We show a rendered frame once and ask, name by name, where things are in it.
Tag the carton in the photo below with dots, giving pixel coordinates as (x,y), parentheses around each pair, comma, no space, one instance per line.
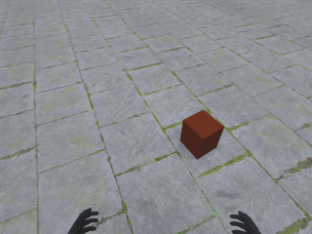
(200,133)

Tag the left robot hand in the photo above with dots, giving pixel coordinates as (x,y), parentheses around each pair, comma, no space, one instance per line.
(81,221)

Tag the right robot hand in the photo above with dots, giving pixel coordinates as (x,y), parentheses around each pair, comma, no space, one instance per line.
(248,225)

